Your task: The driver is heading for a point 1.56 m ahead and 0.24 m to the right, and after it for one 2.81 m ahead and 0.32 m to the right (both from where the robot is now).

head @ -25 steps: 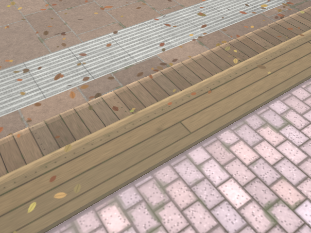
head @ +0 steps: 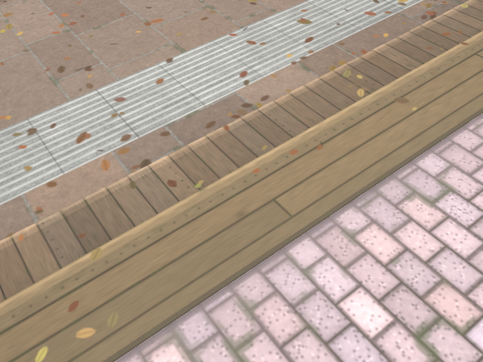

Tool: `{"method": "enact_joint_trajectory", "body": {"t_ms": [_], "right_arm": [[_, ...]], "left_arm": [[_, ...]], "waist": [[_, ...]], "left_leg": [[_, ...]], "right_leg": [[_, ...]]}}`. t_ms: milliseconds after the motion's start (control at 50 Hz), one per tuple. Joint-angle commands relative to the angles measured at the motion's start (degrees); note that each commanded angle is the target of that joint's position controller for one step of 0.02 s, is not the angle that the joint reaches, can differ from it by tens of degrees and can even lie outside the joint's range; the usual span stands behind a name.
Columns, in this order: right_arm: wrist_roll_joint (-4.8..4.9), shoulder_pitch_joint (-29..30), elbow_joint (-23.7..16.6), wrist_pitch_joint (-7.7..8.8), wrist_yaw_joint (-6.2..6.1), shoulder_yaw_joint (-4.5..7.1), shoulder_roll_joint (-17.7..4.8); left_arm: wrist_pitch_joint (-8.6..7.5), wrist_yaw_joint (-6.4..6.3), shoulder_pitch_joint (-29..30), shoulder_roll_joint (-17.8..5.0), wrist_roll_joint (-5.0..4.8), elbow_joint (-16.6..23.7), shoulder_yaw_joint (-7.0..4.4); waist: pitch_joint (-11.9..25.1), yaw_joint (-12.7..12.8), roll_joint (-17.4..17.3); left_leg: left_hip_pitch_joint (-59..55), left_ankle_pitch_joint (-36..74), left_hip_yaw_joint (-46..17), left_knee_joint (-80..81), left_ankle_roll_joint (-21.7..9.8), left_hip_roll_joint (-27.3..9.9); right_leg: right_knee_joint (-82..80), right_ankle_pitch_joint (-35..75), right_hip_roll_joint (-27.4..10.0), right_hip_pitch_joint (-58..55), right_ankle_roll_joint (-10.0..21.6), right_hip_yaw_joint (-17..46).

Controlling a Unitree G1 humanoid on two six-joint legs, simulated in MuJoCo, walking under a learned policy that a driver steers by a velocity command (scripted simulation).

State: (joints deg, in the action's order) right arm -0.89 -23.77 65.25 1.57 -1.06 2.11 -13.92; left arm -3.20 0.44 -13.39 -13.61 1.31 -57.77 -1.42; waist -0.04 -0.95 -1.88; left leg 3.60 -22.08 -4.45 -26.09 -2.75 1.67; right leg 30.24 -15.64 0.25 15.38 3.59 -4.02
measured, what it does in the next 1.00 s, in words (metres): walks ahead: left foot, then right foot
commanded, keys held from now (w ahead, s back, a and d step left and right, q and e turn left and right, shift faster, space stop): w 0.86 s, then no key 0.14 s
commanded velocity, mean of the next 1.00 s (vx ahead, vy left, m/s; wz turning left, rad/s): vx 0.45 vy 0.00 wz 0.00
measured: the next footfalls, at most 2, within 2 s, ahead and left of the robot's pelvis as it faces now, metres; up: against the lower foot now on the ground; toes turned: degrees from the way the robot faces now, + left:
left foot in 0.48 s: +0.40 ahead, +0.04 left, +0.00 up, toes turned +3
right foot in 1.00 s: +0.70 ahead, -0.12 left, +0.00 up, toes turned -5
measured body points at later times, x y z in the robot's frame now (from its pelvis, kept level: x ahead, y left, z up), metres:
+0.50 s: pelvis +0.25 -0.01 -0.02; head +0.29 -0.02 +0.43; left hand +0.14 +0.21 -0.16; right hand +0.43 -0.24 -0.14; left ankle +0.36 +0.04 -0.74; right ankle +0.03 -0.09 -0.70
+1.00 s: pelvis +0.53 -0.04 -0.01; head +0.57 -0.04 +0.44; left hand +0.72 +0.17 -0.13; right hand +0.42 -0.26 -0.15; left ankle +0.36 +0.04 -0.73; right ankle +0.66 -0.11 -0.73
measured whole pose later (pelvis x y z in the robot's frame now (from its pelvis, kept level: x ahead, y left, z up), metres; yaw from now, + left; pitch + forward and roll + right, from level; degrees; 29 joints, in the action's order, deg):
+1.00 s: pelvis +0.53 -0.04 -0.01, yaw +0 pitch +0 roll +1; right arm -1.1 -27.3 63.2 5.1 -1.2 0.5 -9.2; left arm -4.2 0.4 -0.5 -10.0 1.7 -51.4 -0.9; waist -4.3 -4.0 1.3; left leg -5.2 -24.0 3.9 -20.5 -4.1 4.7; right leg 28.9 -0.3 0.0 26.3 5.2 -5.3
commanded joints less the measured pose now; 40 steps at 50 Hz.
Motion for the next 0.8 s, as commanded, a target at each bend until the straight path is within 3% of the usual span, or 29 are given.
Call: {"method": "enact_joint_trajectory", "body": {"t_ms": [20, 40, 60, 80, 120, 180, 280, 340, 400, 440, 460, 480, 500, 520, 540, 560, 600, 640, 680, 740, 800], "right_arm": [[-0.29, 7.2, -7.5, 2.19, 0.82, -0.46, -1.0], [-1.61, 8.2, -7.7, 1.99, 1.15, 0.47, -5.2], [-1.49, 9.1, -7.5, 2.17, 1.9, 0.35, -4.2], [-1.0, 8.5, -7.0, 2.49, 2.44, -0.01, -2.7], [-1.4, 8.2, -6.7, 2.23, 2.99, 0.14, -2.7], [-1.18, 10.6, -7.8, 1.22, 3.06, 0.37, -2.6], [-0.69, 23.4, -13.0, 0.68, 3.13, -0.56, -0.6], [-0.15, 28.4, -15.2, 0.81, 2.98, -1.33, 0.3], [-0.07, 25.4, -15.4, 1.11, 2.21, -0.77, -1.6], [0.0, 13.6, -12.0, 1.79, 1.37, 0.59, -4.2], [-0.22, 5.0, -9.3, 2.25, 0.89, 1.4, -5.2], [-1.58, -3.2, -7.6, 2.45, 0.26, 2.71, -9.0], [-2.65, -4.9, -7.7, 2.23, 0.44, 3.84, -13.4], [-0.01, -1.2, -7.9, 1.77, 1.26, 3.57, -10.3], [0.57, 6.3, -9.2, 1.97, 1.31, 2.75, -7.7], [0.27, 9.5, -9.7, 2.57, 1.56, 1.89, -4.1], [0.05, 9.0, -8.1, 3.67, 1.2, 0.63, -0.4], [0.14, 5.7, -6.6, 4.68, 0.97, 0.44, -0.8], [0.17, 3.2, -5.8, 5.12, 0.88, 0.73, -2.9], [0.25, -0.1, -5.5, 4.84, 0.91, 0.42, -3.1], [0.29, -3.3, -5.0, 4.67, 0.84, 0.05, -2.8]], "left_arm": [[-0.51, -0.71, -24.6, -13.4, -0.08, -4.9, -3.57], [0.03, -0.71, -19.8, -9.7, -0.21, -4.5, -2.73], [-0.33, -0.32, -13.4, -7.1, -0.2, -2.0, -2.03], [-0.91, -0.08, -9.8, -6.0, -0.14, -0.7, -1.72], [-1.98, -0.28, -9.2, -4.1, -0.3, -0.6, -0.95], [-2.66, -0.55, -15.1, -3.4, -0.58, -3.2, -0.4], [-2.56, -1.02, -18.2, -2.3, -0.42, -4.3, 0.47], [-2.69, -1.45, -19.2, -2.7, -0.34, -4.9, 0.61], [-2.94, -1.71, -17.7, -4.0, -0.25, -5.1, 0.35], [-2.69, -1.92, -15.5, -5.2, -0.02, -4.7, -0.06], [-2.37, -1.77, -14.0, -5.8, -0.39, -4.4, -0.26], [-2.37, -1.35, -14.1, -4.1, -0.66, -3.1, 0.21], [-2.01, -0.45, -22.4, 3.5, -1.98, -2.5, 1.28], [-1.69, -0.72, -16.8, -3.5, -0.75, -2.5, -0.47], [-1.96, -0.58, -10.9, -3.9, -0.57, 0.2, -0.86], [-2.22, -0.44, -8.3, -3.6, -0.44, 0.8, -1.0], [-0.89, 0.01, -9.6, -1.2, 0.53, 0.4, -0.93], [0.24, 0.6, -9.7, 0.6, 0.82, 0.6, -0.83], [1.02, 0.91, -5.8, 0.0, 0.99, 2.2, -1.05], [1.23, 1.15, 2.9, -0.9, 0.64, 5.4, -1.14], [0.96, 1.26, 9.9, 0.0, -0.02, 7.8, -0.58]], "waist": [[0.3, 9.9, 21.6], [-5.2, 6.1, 11.7], [-9.0, 3.5, 6.0], [-9.2, 1.9, 4.3], [-7.2, 0.6, 4.7], [-5.3, 0.7, 5.8], [-7.9, 2.7, 6.2], [-8.6, 3.5, 7.0], [-6.1, 0.9, 7.7], [0.3, -4.2, 8.3], [4.3, -8.1, 7.5], [9.6, -10.4, 3.3], [16.0, -4.9, -9.9], [13.1, -5.8, 0.3], [2.9, -2.9, -0.4], [-1.4, -1.4, 2.1], [-3.6, 2.4, 1.9], [-3.7, 3.5, 0.9], [-4.8, 3.5, 0.1], [-6.2, 1.6, -0.2], [-6.1, -0.5, -1.0]], "left_leg": [[36.4, -9.6, 5.8, -27.3, -2.9, 3.9], [38.4, -7.5, 1.9, -36.3, -3.9, -0.5], [38.8, -0.8, 1.0, -38.5, -4.2, -3.3], [36.8, 4.1, 1.2, -37.7, -3.6, -4.9], [34.1, 9.0, 2.9, -36.0, -2.1, -6.2], [36.3, 11.1, 6.1, -35.7, -0.7, -5.4], [37.2, 15.7, 10.3, -23.6, 0.7, -3.6], [31.8, 18.3, 12.5, -12.7, -0.4, -1.6], [23.9, 16.8, 13.1, -8.2, -3.6, 0.9], [12.9, 14.0, 12.0, -6.4, -6.0, 3.1], [2.5, 16.6, 11.0, -1.7, -7.3, 2.4], [-10.1, 8.2, 0.2, -0.3, -9.7, -7.5], [-25.5, 7.1, -30.2, 3.0, -19.9, -25.5], [-20.3, -3.5, -35.8, 10.3, -19.4, -23.2], [-10.5, -5.2, -26.1, 13.4, -16.9, -21.6], [-2.7, 1.3, -20.6, 15.7, -15.1, -19.4], [6.4, 12.1, -11.1, 17.4, -11.7, -14.9], [8.0, 18.8, -6.8, 18.0, -11.0, -13.3], [7.8, 21.6, -3.8, 19.2, -10.7, -12.3], [5.1, 27.0, -0.9, 20.1, -9.4, -10.8], [2.3, 33.7, 1.8, 19.1, -7.5, -9.5]], "right_leg": [[-23.6, -25.9, -21.6, -28.3, 6.7, 39.2], [-23.8, -29.8, -22.6, -21.5, 8.1, 40.3], [-23.5, -25.5, -20.4, -16.2, 7.7, 35.0], [-24.0, -16.6, -17.5, -13.7, 6.9, 28.8], [-23.9, -0.7, -13.5, -13.9, 5.6, 19.8], [-21.2, 21.9, -11.5, -17.8, 5.1, 12.5], [-21.7, 34.2, -9.3, -16.0, 4.9, 7.5], [-21.9, 39.6, -9.5, -16.1, 4.8, 6.1], [-16.6, 55.9, -11.2, -19.5, 4.2, 4.9], [-3.2, 65.0, -11.5, -21.6, 3.7, 4.4], [7.6, 59.7, -10.5, -18.1, 3.4, 3.5], [23.2, 41.1, -8.0, -7.8, 3.2, 2.2], [47.2, -12.4, 3.2, 13.7, 1.0, 1.1], [51.6, -11.7, 2.6, 20.0, 2.5, 7.9], [48.8, -5.3, -0.9, 22.6, 2.9, 7.8], [45.6, -1.9, -2.7, 20.3, 3.0, 7.5], [40.6, -0.4, -4.7, 13.5, 1.9, 7.4], [37.1, -0.2, -5.2, 12.4, 0.6, 6.2], [33.5, 2.6, -6.0, 15.9, -0.5, 4.6], [25.4, 9.3, -6.8, 21.2, -1.8, 2.4], [15.2, 14.1, -5.5, 20.4, -2.4, 0.2]]}}
Velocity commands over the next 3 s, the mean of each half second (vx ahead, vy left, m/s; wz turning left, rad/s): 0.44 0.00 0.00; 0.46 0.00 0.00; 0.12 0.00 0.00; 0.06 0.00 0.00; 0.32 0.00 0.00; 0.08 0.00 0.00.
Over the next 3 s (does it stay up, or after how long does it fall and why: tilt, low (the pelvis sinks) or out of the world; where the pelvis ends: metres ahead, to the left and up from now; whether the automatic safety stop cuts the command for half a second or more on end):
stays up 0.93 -0.07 0.01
